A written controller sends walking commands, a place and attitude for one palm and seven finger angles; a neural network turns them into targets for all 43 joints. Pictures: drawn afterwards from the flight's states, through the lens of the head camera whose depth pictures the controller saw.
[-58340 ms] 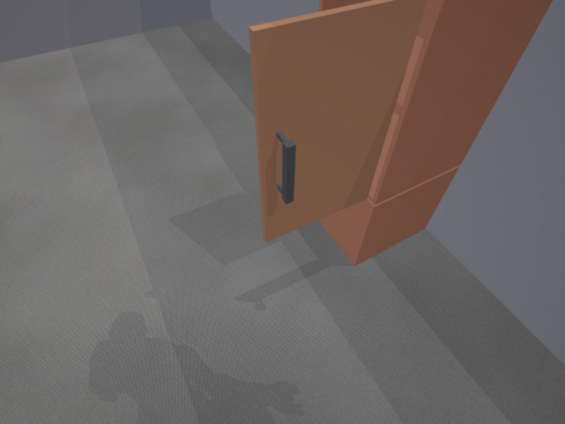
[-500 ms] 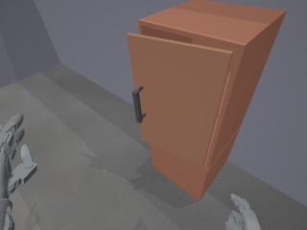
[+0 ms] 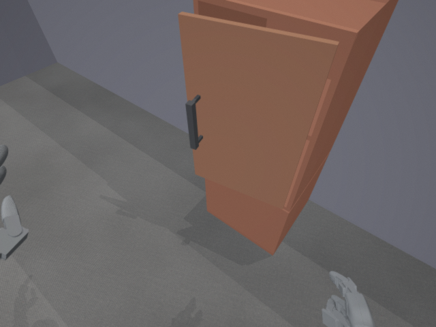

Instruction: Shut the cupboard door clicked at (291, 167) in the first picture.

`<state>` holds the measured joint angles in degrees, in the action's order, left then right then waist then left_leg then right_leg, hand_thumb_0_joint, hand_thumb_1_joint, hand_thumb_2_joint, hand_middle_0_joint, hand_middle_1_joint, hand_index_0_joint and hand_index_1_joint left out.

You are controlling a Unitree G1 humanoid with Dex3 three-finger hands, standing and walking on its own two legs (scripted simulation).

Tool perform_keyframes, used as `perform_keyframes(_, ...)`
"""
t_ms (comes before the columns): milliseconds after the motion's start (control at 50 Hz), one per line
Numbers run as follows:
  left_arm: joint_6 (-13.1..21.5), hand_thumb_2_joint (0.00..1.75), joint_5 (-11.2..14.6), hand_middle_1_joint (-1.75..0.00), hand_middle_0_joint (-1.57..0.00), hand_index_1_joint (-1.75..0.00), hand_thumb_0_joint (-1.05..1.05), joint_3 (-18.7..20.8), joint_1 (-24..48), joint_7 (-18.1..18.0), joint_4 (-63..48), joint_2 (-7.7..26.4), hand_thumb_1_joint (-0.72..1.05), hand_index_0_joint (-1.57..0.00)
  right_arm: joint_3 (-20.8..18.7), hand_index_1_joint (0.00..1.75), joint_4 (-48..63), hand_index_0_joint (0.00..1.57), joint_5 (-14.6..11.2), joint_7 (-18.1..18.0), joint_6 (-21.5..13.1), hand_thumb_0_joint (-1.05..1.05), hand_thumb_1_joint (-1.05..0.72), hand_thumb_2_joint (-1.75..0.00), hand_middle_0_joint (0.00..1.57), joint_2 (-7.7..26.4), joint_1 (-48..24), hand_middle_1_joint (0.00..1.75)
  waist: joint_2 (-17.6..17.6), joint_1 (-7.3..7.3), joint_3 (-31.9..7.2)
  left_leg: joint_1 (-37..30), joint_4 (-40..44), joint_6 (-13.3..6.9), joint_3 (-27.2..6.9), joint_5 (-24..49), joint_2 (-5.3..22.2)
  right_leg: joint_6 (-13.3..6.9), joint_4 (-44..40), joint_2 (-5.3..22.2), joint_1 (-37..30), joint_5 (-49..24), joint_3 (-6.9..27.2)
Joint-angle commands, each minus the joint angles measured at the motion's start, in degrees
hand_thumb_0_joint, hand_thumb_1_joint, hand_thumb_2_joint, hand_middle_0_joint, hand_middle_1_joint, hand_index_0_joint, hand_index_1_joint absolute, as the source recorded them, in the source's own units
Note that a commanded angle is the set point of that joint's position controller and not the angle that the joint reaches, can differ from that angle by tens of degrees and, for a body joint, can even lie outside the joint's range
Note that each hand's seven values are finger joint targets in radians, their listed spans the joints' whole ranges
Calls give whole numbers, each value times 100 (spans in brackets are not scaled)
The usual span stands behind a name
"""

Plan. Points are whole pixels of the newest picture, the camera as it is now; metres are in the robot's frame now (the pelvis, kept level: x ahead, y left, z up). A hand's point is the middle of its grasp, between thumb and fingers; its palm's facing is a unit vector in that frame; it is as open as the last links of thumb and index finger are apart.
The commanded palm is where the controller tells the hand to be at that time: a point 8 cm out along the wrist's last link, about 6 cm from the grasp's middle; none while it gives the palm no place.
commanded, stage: step back with the hand held close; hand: left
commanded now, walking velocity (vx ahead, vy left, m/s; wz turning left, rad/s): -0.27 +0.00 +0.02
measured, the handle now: (195, 123) +0.68 +0.11 -0.04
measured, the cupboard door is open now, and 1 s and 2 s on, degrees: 11 11 11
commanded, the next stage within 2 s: stop stepping back and stand still in 0.96 s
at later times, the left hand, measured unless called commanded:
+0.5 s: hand out of the picture +0.13 +0.27 +0.17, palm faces +0.46 -0.75 -0.47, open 7.4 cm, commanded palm +0.06 +0.30 +0.18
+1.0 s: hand out of the picture +0.03 +0.31 +0.18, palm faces +0.51 -0.76 -0.40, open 7.4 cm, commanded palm -0.04 +0.33 +0.18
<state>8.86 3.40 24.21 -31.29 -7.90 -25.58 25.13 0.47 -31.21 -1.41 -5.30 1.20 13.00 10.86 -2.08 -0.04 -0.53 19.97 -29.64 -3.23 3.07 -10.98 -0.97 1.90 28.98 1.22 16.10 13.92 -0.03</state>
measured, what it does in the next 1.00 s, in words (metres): walks backwards: right foot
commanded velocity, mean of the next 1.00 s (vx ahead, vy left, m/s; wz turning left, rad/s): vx -0.37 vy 0.00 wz -0.06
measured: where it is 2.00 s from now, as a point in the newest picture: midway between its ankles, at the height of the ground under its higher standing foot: outside the picture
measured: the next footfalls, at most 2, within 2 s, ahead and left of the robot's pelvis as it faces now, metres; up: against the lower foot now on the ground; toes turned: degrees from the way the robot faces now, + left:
right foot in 0.54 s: -0.05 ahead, -0.14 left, +0.00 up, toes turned +8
left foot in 1.14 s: -0.03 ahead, +0.11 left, +0.00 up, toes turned +4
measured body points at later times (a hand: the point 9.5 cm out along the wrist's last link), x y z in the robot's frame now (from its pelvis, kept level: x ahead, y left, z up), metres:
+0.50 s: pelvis -0.07 +0.00 -0.01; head -0.06 +0.01 +0.44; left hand +0.10 +0.31 +0.19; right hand +0.09 -0.25 -0.09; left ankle +0.05 +0.08 -0.73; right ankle -0.01 -0.14 -0.73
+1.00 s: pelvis -0.15 +0.02 -0.01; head -0.16 +0.05 +0.44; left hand +0.00 +0.35 +0.20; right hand +0.05 -0.20 -0.06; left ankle +0.05 +0.09 -0.73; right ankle -0.16 -0.12 -0.73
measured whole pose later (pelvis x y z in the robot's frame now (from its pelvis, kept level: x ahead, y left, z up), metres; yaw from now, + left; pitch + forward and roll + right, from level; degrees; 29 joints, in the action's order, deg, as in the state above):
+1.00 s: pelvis -0.15 +0.02 -0.01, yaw +5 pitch +0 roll -6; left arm 14.4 4.3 27.1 -27.3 -8.2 -27.7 27.6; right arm -0.4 -34.0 0.3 -3.8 -4.9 10.1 9.3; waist -1.3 0.6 -1.3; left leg 31.1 -25.3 -2.6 5.2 -2.4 3.6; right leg -2.4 35.1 -4.8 15.0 27.3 -0.8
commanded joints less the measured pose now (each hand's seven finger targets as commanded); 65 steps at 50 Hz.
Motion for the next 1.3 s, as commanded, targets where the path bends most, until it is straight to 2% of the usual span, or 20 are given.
perform_keyframes(0, 519, 90, -55, -30, -20, -30, 0, 848, 152, -160, -1173, 933, 90, -20, -320, 30, 876, 20, 9, -87, -428, 0, -90, -90, 20, 844, -510, 30, -526, -32, -530, 1640, 1401, -185, -1039, -1881, 916, -72, 503, -133, -1608, -745, 90)
perform_keyframes(140, 714, 90, -188, -30, -20, -30, 0, 925, 552, -201, -1351, 1021, 90, -20, -337, 30, 737, 20, 74, -78, -705, 0, -90, -90, 20, 886, -402, 30, -423, -1, -373, 2073, 1162, -199, -1056, -2758, 854, -127, 460, -102, -1385, 64, 287)
perform_keyframes(300, 792, 90, -100, -30, -20, -30, 0, 672, 627, -360, -1396, 1012, 90, -20, -289, 30, 475, 20, 124, -3, -771, 0, -90, -90, 20, 668, -260, 30, 409, 100, -308, 314, -318, 210, -497, -1328, 239, -546, -986, 733, 798, 1127, 955)
perform_keyframes(440, 937, 90, -155, -30, -20, -30, 0, 1112, 139, -334, -1363, 1124, 90, -20, -343, 30, 632, 20, 93, -76, -857, 0, -90, -90, 20, 851, -493, 30, -1109, -41, -534, 2540, 1897, -333, -1884, -2936, 1398, -89, 1292, -541, -1607, 93, -5)
perform_keyframes(520, 994, 90, -154, -30, -20, -30, 0, 1203, -72, -173, -1280, 1046, 90, -20, -426, 30, 612, 20, 140, -21, -962, 0, -90, -90, 20, 881, -492, 30, -1072, -49, -459, 2983, 1676, -405, -1639, -3298, 1560, -153, 1431, -639, -1930, 344, 181)
perform_keyframes(620, 1061, 90, 42, -30, -20, -30, 0, 780, 182, -206, -1574, 1062, 90, -20, -365, 30, 336, 20, 71, 53, -1026, 0, -90, -90, 20, 620, -333, 30, 344, 94, -1133, -252, -147, 291, -395, -438, 577, -434, -428, 437, 360, -762, 1272)
perform_keyframes(700, 913, 90, -34, -30, -20, -30, 0, 748, 507, -320, -1599, 1274, 90, -20, -317, 30, 292, 20, 137, -19, -890, 0, -90, -90, 20, 502, -475, 30, 580, 157, -715, -781, -738, 420, -218, -186, 316, -616, -977, 879, 1279, -719, 1490)
perform_keyframes(760, 895, 90, -46, -30, -20, -30, 0, 781, 691, -314, -1424, 1317, 90, -20, -323, 30, 303, 20, 120, -92, -797, 0, -90, -90, 20, 541, -529, 30, 327, 169, -352, -897, -251, 381, -418, -87, 411, -446, -887, 406, 1584, -118, 928)
perform_keyframes(800, 939, 90, -14, -30, -20, -30, 0, 758, 689, -259, -1226, 1199, 90, -20, -316, 30, 386, 20, 81, -102, -818, 0, -90, -90, 20, 634, -601, 30, -269, 136, -56, -350, 685, 245, -854, -1419, 784, -302, -652, -129, 1397, 1373, 549)
perform_keyframes(860, 1005, 90, -17, -30, -20, -30, 0, 1011, 582, -158, -1106, 1095, 90, -20, -406, 30, 430, 20, 187, -89, -876, 0, -90, -90, 20, 780, -683, 30, -1413, -39, -381, 1907, 2761, -90, -2144, -3566, 1983, -224, 1543, -867, -1090, 1067, -82)
perform_keyframes(960, 946, 90, 191, -30, -20, -30, 0, 680, 178, -69, -1695, 958, 90, -20, -403, 30, 511, 20, 141, 166, -898, 0, -90, -90, 20, 495, -544, 30, -863, -42, -1153, 19, 1142, 520, -366, -1620, 1158, -624, -127, -223, -175, 1496, 129)
perform_keyframes(1000, 1011, 90, 86, -30, -20, -30, 0, 807, 479, -172, -1898, 1292, 90, -20, -354, 30, 300, 20, 177, 180, -877, 0, -90, -90, 20, 444, -299, 30, 463, 131, -769, -1345, -1084, 705, 170, -686, 470, -1037, -1749, 1104, 2036, 1613, 1720)
perform_keyframes(1040, 773, 90, -53, -30, -20, -30, 0, 771, 788, -254, -1675, 1331, 90, -20, -430, 30, 180, 20, 222, 174, -804, 0, -90, -90, 20, 547, -239, 30, 1455, 58, -523, -1352, -2783, 677, -228, -1198, 141, -1321, -2119, 1747, 3043, 2333, 2092)
perform_keyframes(1080, 591, 90, -99, -30, -20, -30, 0, 441, 1005, -263, -1435, 971, 90, -20, -267, 30, 179, 20, 206, 79, -712, 0, -90, -90, 20, 506, -84, 30, 1013, 297, 250, -1108, -1633, 505, -672, -1231, 457, -777, -1101, 1073, 2945, 2046, 912)
perform_keyframes(1100, 532, 90, -89, -30, -20, -30, 0, 399, 1353, -248, -1363, 930, 90, -20, -253, 30, 211, 20, 177, 1, -705, 0, -90, -90, 20, 641, -190, 30, -114, 328, 527, -549, 18, 392, -999, -1459, 625, -459, -94, 454, 2482, 2011, 499)
perform_keyframes(1120, 573, 90, -83, -30, -20, -30, 0, 468, 1707, -271, -1585, 918, 90, -20, -269, 30, 278, 20, 159, -69, -828, 0, -90, -90, 20, 858, -300, 30, -1751, 220, 501, 385, 1736, 113, -2045, -2343, 1410, -154, 1300, -302, 1589, 1852, 7)
perform_keyframes(1140, 623, 90, -110, -30, -20, -30, 0, 576, 2097, -317, -1727, 1097, 90, -20, -318, 30, 338, 20, 149, -120, -946, 0, -90, -90, 20, 789, -220, 30, -1982, 154, 334, 760, 2358, -181, -2993, -2778, 1910, -79, 2330, -561, 934, 1565, -32)
perform_keyframes(1180, 628, 90, -106, -30, -20, -30, 0, 801, 1446, -216, -1772, 1131, 90, -20, -378, 30, 358, 20, 153, 54, -1075, 0, -90, -90, 20, 729, -326, 30, -1503, 19, -644, 623, 2823, 503, -2495, -4295, 1817, -134, 3428, -925, 194, 1757, -94)
perform_keyframes(1220, 419, 90, 3, -30, -20, -30, 0, 689, 704, -124, -2166, 933, 90, -20, -433, 30, 431, 20, 132, 261, -1012, 0, -90, -90, 20, 602, -422, 30, -1346, -104, -831, 174, 2877, 1174, -1580, -3539, 1497, -175, 3507, -1063, 135, 1508, -451)
perform_keyframes(1280, 192, 90, 146, -30, -20, -30, 0, 653, -136, -147, -2461, 916, 90, -20, -411, 30, 565, 20, 202, 376, -858, 0, -90, -90, 20, 425, -554, 30, -1770, -210, -985, 518, 2851, 1483, -252, -2304, 959, -333, 1913, -1198, -1244, 1796, -1201)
